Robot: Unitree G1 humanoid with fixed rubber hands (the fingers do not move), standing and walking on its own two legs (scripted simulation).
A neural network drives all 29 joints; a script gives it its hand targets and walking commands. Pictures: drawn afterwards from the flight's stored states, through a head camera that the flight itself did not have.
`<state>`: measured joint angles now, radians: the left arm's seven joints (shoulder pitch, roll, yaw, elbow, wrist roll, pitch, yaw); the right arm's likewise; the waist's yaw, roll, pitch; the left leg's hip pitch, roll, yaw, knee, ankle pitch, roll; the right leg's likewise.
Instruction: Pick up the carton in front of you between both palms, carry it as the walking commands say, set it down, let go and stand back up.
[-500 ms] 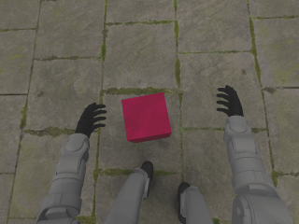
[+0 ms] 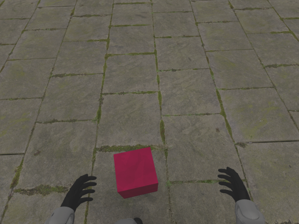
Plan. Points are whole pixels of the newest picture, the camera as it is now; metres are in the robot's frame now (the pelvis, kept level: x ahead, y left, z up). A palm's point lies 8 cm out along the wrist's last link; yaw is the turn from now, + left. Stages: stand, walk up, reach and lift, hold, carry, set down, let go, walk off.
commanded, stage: let go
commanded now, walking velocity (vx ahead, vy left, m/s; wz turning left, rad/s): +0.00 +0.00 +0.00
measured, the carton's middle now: (136, 173) +0.38 +0.14 -0.64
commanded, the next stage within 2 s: stand in 0.58 s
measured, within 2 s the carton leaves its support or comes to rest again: neither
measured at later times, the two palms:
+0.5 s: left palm (73, 198) +0.17 +0.23 -0.05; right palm (260, 220) +0.17 -0.24 -0.06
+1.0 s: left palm (55, 205) +0.15 +0.30 -0.11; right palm out of the picture +0.12 -0.29 -0.07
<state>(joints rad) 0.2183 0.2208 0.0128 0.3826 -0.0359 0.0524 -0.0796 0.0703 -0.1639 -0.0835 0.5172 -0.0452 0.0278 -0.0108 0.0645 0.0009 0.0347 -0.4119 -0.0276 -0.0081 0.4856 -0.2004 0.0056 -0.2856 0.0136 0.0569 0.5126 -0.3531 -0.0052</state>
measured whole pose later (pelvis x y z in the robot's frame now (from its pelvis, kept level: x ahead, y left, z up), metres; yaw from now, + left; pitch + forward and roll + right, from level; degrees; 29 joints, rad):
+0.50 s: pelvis +0.00 -0.02 +0.00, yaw +0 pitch -1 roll +1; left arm 0.21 0.24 0.05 0.39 0.02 0.18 -0.01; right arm 0.21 -0.19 -0.02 0.51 0.01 0.06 0.01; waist 0.01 -0.04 0.00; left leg -0.24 -0.01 -0.02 0.46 -0.21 -0.01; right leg -0.11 0.03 0.05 0.49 -0.36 -0.03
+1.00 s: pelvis +0.02 +0.02 +0.00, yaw -2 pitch +0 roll +0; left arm 0.22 0.36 0.05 0.72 0.04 0.02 0.03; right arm 0.16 -0.33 -0.04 0.82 -0.04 0.00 -0.02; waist -0.02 -0.08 0.02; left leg -0.25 -0.01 0.03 0.52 -0.28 0.03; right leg -0.09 0.02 0.10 0.45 -0.36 0.01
